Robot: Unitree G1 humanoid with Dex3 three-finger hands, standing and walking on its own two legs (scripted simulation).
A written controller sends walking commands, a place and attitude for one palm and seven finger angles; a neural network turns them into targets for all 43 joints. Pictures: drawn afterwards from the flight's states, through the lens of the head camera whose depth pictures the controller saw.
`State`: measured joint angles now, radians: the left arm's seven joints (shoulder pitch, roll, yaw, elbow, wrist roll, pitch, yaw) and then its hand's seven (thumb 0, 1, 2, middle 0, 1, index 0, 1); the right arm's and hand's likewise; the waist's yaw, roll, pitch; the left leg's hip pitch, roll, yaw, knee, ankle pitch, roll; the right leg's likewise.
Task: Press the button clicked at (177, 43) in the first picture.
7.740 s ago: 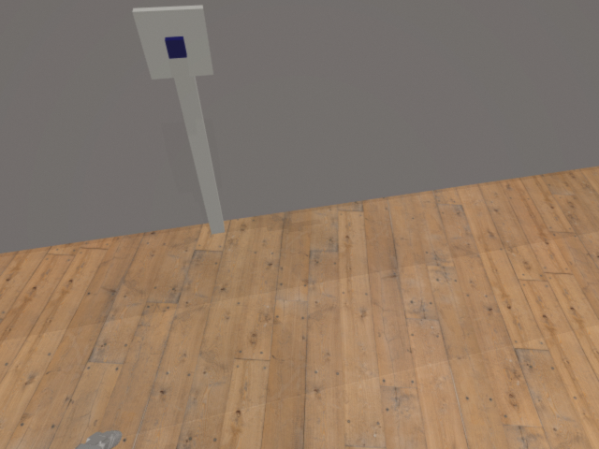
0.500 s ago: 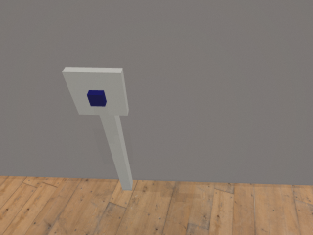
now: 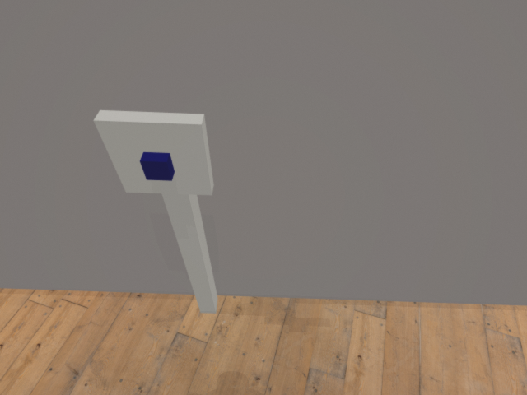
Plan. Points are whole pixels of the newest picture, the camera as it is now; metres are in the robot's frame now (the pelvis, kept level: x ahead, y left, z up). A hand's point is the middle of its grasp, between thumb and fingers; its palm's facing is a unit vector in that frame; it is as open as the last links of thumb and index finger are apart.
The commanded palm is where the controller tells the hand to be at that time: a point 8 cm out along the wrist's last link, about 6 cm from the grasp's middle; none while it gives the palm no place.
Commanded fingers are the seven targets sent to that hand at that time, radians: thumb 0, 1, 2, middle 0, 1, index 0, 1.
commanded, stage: look again from close up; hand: left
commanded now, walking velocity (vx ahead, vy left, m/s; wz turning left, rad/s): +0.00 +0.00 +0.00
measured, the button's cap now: (158, 165) +0.48 +0.23 +0.06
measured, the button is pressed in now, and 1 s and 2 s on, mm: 0 0 0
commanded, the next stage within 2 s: raise the hand and make a fist in 0.30 s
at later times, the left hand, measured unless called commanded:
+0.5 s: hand out of the picture +0.12 +0.21 -0.12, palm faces +0.18 -0.95 -0.25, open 7.2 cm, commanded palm +0.13 +0.23 -0.06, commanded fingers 0.00 0.90 0.90 -0.37 -0.48 -0.37 -0.48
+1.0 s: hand (133, 393) +0.13 +0.18 -0.01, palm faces +0.12 -0.99 -0.05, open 4.2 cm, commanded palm +0.12 +0.23 -0.02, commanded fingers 0.00 0.90 0.90 -1.05 -1.23 -1.05 -1.23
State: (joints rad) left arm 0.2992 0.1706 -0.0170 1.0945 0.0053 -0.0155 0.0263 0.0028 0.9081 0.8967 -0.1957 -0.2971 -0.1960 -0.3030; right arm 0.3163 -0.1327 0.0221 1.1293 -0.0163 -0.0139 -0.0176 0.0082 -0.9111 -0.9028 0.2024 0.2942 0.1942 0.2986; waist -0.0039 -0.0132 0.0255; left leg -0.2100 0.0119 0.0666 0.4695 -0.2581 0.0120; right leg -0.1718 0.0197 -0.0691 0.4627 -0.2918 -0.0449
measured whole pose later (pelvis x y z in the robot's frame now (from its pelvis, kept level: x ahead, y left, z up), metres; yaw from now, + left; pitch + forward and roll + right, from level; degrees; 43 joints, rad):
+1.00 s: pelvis -0.05 -0.02 -0.09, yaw +3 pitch +11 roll -2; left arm 0.46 0.20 0.13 -0.05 -0.28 -0.60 -0.24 0.02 0.90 0.90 -0.79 -0.94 -0.79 -0.95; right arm 0.12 -0.23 -0.02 0.53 0.01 -0.22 -0.05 0.01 -0.91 -0.90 0.20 0.29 0.19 0.30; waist 0.05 0.01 -0.12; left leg -0.88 0.04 -0.04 1.16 -0.48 -0.01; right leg -0.79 0.01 -0.17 1.12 -0.54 -0.09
